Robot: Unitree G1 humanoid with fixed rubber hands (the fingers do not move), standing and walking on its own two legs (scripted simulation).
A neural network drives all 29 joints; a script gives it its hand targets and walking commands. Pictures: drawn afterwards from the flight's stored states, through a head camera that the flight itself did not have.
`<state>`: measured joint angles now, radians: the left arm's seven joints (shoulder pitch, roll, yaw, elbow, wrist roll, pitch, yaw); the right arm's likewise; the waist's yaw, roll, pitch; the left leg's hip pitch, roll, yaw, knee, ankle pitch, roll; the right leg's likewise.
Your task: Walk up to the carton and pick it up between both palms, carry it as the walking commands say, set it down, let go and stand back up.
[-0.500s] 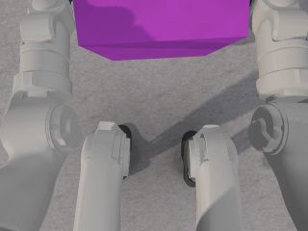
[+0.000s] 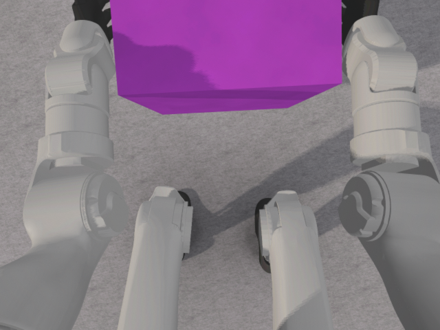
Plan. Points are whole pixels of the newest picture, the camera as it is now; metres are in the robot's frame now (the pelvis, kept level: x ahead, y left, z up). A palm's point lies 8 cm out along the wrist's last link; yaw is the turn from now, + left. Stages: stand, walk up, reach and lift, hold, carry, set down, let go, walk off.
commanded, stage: reach and lift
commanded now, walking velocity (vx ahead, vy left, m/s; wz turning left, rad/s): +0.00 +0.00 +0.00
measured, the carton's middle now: (223, 41) +0.56 +0.01 -0.18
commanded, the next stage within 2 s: none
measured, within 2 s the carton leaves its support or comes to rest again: neither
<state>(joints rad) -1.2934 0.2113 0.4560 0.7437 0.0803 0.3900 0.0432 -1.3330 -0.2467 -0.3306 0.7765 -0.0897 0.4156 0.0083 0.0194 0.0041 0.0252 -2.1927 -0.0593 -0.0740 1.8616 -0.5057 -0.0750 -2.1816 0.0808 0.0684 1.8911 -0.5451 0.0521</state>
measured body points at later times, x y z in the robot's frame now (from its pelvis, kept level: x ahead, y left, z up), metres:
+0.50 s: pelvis +0.00 +0.00 +0.05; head +0.31 +0.00 +0.37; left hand +0.53 +0.19 -0.04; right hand +0.55 -0.17 -0.04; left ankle +0.11 +0.14 -0.42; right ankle +0.10 -0.13 -0.42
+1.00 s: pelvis +0.00 +0.00 +0.11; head +0.28 +0.00 +0.46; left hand +0.51 +0.20 +0.03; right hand +0.52 -0.17 +0.03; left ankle +0.11 +0.14 -0.42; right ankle +0.10 -0.13 -0.42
